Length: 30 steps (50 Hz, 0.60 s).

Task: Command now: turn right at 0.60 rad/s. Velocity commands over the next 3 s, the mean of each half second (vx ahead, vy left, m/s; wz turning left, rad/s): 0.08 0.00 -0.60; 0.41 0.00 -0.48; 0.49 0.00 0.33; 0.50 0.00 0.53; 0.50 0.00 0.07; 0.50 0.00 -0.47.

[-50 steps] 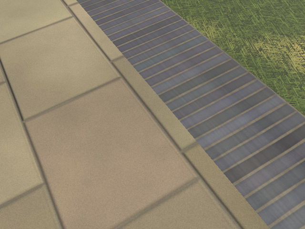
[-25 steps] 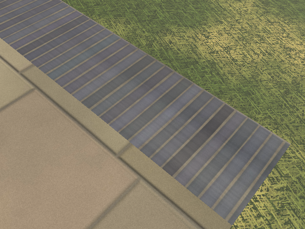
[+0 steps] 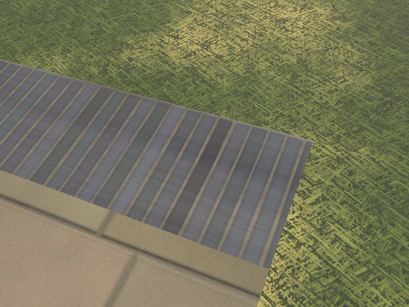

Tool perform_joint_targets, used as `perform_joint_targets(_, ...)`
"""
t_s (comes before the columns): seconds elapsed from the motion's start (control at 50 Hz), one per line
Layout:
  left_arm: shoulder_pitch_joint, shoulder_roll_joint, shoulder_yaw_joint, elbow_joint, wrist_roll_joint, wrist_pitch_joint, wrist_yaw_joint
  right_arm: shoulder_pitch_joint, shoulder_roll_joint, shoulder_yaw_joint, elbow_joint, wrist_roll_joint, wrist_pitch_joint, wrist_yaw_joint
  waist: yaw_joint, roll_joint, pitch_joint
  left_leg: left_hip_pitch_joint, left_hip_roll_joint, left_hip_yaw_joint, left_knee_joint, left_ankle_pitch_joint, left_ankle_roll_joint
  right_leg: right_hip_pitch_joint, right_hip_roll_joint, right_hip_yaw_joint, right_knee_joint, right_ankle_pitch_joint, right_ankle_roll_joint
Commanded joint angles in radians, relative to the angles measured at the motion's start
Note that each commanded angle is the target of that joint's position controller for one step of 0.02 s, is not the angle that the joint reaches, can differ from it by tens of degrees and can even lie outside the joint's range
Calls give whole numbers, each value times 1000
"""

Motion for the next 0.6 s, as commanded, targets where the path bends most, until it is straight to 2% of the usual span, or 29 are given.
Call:
perform_joint_targets(0.02, -30, 165, 41, -81, 2, -17, 18, 12, -88, -25, -72, 1, -13, -4, -15, -171, -170, -79, -6, -50, 18, 91, -8, 183, -228, 265, -155, 409, -189)
perform_joint_targets(0.12, -9, 184, 47, -84, -2, -9, 31, -31, -60, -13, -102, 1, -15, -2, 10, -179, -150, -72, -30, -73, -204, 112, -29, 196, -212, 328, -150, 269, -189)
perform_joint_targets(0.18, -15, 193, 50, -92, -1, -2, 29, -42, -57, -11, -113, 3, -23, 6, 19, -189, -137, -14, -48, -81, -305, 96, -28, 152, -202, 378, -139, 201, -190)
perform_joint_targets(0.28, -37, 196, 51, -105, -7, 11, 17, -23, -63, -14, -129, 12, -43, 24, 20, -205, -156, 94, -79, -84, -454, 62, -7, 149, -187, 474, -85, 305, -182)
perform_joint_targets(0.3, -39, 192, 50, -106, -12, 13, 17, -3, -64, -15, -128, 15, -48, 29, 13, -203, -178, 135, -82, -79, -508, 78, 3, 149, -176, 490, -84, 233, -176)
perform_joint_targets(0.34, -70, 173, 41, -113, -25, 19, 22, 59, -58, -20, -114, 19, -55, 35, -37, -188, -170, 309, -79, -48, -724, 218, 35, 47, -111, 478, -65, -34, -129)
perform_joint_targets(0.36, -47, 128, 28, -113, -21, 17, 24, 104, -93, -31, -108, 11, -56, 31, -43, -117, -184, 460, 30, -131, -767, 207, 81, -82, -56, 424, 21, -246, -79)
perform_joint_targets(0.38, -1, 61, 9, -112, -14, 13, 22, 156, -153, -40, -111, -7, -52, 23, -29, 92, -190, 587, 233, -370, -833, 29, 176, -282, 83, 226, 288, -421, -13)
perform_joint_targets(0.4, -38, 125, 27, -156, -19, -7, 21, 184, -198, -52, -99, -32, -63, 34, -31, 218, -95, 490, 370, -645, -928, -149, 301, -456, 76, 158, 454, -395, 7)
perform_joint_targets(0.42, -51, 182, 43, -147, -13, -16, 20, 128, -147, -39, -120, -20, -75, 29, -19, 147, -35, 451, 355, -598, -940, -237, 306, -491, 0, 156, 555, -298, 24)
perform_joint_targets(0.44, -35, 194, 51, -125, -10, -16, 16, 92, -109, -28, -127, -3, -78, 18, -7, 126, -9, 443, 297, -497, -942, -221, 261, -504, -15, 135, 588, -224, 41)
perform_joint_targets(0.46, -14, 181, 52, -106, -7, -13, 15, 81, -93, -21, -136, 5, -77, 9, -4, 107, -23, 466, 254, -420, -936, -179, 224, -508, -26, 115, 623, -174, 60)
perform_joint_targets(0.48, -24, 159, 46, -108, -8, -16, 7, 96, -85, -16, -132, 7, -77, 2, -19, 96, -11, 468, 239, -358, -945, -107, 217, -527, -40, 101, 654, -121, 74)
perform_joint_targets(0.5, -38, 135, 39, -111, -11, -21, 0, 121, -84, -13, -129, 2, -81, -1, -32, 83, -12, 460, 225, -298, -957, -45, 211, -521, -51, 81, 672, -73, 81)
perform_joint_targets(0.54, -64, 100, 28, -119, -17, -31, -7, 165, -82, -12, -119, -7, -89, 1, -54, 76, -12, 474, 213, -211, -972, 40, 215, -536, -68, 56, 655, -7, 94)
perform_joint_targets(0.6, -105, 80, 18, -132, -17, -39, -15, 204, -97, -16, -102, -7, -92, 7, -78, 71, -3, 505, 223, -129, -987, 142, 228, -540, -90, 40, 546, 48, 110)
Next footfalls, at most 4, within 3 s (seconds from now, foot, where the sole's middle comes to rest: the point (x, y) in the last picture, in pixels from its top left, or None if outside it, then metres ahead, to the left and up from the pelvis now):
0.36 left None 0.09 0.13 -0.78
0.84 right None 0.21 -0.24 -0.78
1.40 left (299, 236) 0.65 -0.23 -0.78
1.82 right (364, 187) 0.83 -0.49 -0.78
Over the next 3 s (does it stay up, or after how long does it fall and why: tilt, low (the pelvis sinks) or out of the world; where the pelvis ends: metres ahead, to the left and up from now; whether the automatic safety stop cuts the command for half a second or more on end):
stays up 1.35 -0.38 -0.15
